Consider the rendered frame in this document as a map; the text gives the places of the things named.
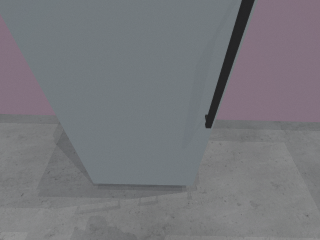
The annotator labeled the fridge door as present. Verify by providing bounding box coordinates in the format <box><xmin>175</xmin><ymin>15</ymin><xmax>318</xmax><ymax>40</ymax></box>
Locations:
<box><xmin>0</xmin><ymin>0</ymin><xmax>257</xmax><ymax>186</ymax></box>

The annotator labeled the handle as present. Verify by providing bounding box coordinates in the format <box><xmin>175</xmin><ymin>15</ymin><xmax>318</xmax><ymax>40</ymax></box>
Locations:
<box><xmin>205</xmin><ymin>0</ymin><xmax>255</xmax><ymax>129</ymax></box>

